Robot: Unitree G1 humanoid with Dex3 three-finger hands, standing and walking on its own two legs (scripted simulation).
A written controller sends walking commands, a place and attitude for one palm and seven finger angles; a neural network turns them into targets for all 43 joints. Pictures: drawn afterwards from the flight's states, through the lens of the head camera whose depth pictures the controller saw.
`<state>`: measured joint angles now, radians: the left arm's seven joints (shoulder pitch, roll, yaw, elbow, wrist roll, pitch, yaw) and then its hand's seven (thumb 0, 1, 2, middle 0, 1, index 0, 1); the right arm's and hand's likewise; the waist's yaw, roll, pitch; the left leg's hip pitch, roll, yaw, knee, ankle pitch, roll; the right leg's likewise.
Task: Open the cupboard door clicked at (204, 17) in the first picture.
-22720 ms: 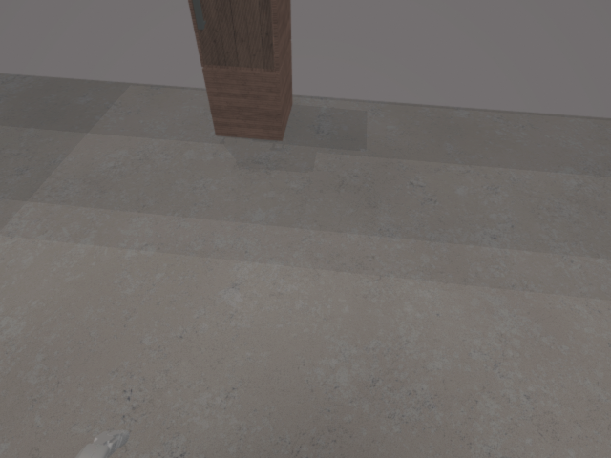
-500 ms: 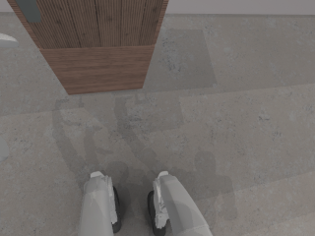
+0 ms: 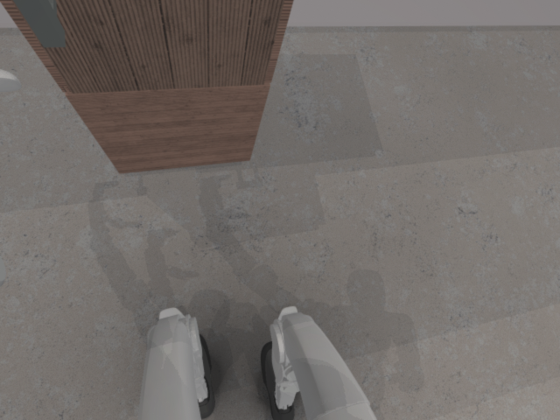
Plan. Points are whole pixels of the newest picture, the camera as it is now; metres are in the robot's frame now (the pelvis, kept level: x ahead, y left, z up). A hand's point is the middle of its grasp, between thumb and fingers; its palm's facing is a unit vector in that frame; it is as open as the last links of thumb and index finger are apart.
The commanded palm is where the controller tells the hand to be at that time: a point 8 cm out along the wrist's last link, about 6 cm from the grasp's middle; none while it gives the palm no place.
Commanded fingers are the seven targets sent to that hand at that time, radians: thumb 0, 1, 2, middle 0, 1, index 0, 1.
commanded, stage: move the hooked fingers beside the handle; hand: left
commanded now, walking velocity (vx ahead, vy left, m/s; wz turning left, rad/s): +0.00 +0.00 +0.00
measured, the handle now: out of the picture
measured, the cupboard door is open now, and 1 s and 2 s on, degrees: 0 0 0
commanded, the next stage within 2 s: slide the fingers in behind the handle in 0.08 s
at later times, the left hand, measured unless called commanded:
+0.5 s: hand out of the picture +0.55 +0.27 +0.07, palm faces +0.10 -1.00 +0.01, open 14.0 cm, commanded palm +0.55 +0.28 +0.06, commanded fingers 0.00 -0.50 0.30 -0.30 -1.20 -0.30 -1.20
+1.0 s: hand (25, 22) +0.57 +0.24 +0.06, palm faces +0.11 -0.99 +0.00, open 14.0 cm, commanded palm +0.56 +0.25 +0.06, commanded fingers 0.00 -0.50 0.30 -0.30 -1.20 -0.30 -1.20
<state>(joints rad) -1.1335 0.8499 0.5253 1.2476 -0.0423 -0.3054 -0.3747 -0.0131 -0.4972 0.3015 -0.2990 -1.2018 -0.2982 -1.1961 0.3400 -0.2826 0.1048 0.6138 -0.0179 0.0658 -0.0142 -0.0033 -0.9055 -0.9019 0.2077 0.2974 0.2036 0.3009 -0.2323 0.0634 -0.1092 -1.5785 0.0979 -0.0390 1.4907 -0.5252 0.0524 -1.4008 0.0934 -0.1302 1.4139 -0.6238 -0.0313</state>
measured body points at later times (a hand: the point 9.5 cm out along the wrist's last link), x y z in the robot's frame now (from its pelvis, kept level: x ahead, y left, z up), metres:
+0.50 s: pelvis +0.00 +0.00 +0.01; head +0.20 +0.06 +0.41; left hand +0.54 +0.33 +0.07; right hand +0.01 -0.26 -0.09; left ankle +0.06 +0.10 -0.57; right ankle +0.02 -0.11 -0.57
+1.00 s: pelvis +0.00 +0.00 +0.00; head +0.21 +0.04 +0.40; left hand +0.55 +0.29 +0.07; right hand -0.01 -0.26 -0.10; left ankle +0.06 +0.10 -0.57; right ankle +0.02 -0.11 -0.57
